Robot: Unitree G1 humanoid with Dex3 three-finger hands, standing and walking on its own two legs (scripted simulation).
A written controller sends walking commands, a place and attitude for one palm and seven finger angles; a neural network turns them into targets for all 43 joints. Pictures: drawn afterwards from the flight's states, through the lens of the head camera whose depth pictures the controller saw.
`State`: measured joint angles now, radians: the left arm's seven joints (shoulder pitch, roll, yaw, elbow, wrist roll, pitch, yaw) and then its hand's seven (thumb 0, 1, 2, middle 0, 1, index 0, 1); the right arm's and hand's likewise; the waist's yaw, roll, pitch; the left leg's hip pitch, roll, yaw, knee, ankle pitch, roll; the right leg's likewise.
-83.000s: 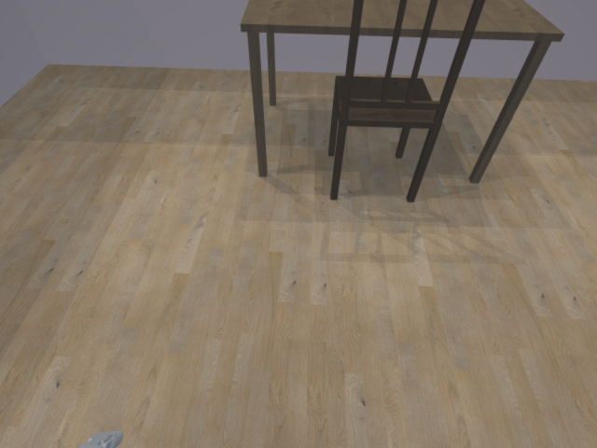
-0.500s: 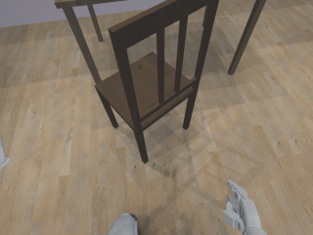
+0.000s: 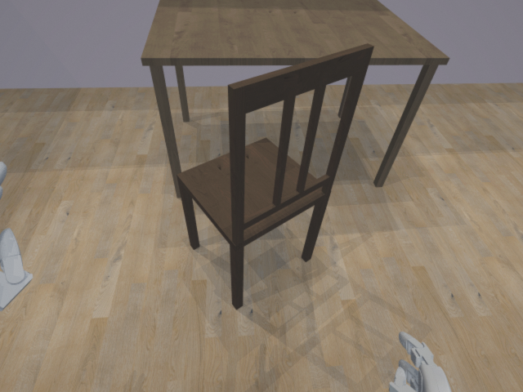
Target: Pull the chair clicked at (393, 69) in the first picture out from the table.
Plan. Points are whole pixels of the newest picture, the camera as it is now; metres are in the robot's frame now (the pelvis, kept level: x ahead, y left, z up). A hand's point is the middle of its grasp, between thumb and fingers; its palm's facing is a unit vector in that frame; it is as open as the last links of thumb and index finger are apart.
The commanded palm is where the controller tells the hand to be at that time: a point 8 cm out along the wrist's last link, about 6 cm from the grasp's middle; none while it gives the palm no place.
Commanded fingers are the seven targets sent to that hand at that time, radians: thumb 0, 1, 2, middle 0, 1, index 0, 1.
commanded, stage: stop stepping back and stand still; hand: left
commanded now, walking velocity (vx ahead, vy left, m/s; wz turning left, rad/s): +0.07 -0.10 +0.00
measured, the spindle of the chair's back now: (282, 157) +0.69 -0.02 -0.05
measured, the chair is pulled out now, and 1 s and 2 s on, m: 0.41 0.41 0.41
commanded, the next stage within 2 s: let the arm hang, fingers relaxed in 0.12 s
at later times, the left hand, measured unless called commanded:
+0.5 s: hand out of the picture +0.12 +0.14 -0.17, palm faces -0.01 -1.00 -0.08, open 7.3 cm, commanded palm none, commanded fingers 0.00 0.90 0.90 -0.20 -0.30 -0.20 -0.30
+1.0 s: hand out of the picture +0.03 +0.19 -0.16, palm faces +0.04 -0.97 -0.25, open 7.4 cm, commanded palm none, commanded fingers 0.00 0.90 0.90 -0.20 -0.30 -0.20 -0.30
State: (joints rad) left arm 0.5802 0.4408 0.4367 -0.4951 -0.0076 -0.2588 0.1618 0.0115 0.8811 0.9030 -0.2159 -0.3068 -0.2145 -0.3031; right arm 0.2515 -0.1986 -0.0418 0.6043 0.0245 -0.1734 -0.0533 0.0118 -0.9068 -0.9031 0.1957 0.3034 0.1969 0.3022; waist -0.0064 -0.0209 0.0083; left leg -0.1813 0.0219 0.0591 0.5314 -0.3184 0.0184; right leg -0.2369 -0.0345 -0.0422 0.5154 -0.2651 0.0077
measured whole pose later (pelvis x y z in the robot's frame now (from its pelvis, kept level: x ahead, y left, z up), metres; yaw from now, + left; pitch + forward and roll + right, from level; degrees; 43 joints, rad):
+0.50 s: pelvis +0.03 +0.00 -0.01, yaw +2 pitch +1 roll +0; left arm 0.26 0.14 -0.02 0.72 0.01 0.04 0.01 0.00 0.92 0.90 -0.20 -0.30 -0.20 -0.30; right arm 0.24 -0.21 -0.02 0.86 -0.02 0.00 0.00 0.01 -0.91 -0.90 0.20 0.30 0.20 0.30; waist -0.05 -0.07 0.08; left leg -0.22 -0.01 0.03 0.59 -0.38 0.02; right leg -0.28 -0.06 -0.04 0.61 -0.34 0.02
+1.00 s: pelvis +0.02 +0.00 +0.00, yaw +2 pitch -2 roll +0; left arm 0.29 0.19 0.00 1.03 0.01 0.02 0.03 0.00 0.91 0.90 -0.20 -0.30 -0.20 -0.30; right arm 0.32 -0.15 0.00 1.06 -0.01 0.01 -0.02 0.01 -0.92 -0.90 0.20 0.30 0.20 0.30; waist 0.00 0.03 0.04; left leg -0.12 0.00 0.03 0.44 -0.30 0.01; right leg -0.17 -0.04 -0.04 0.45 -0.25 0.02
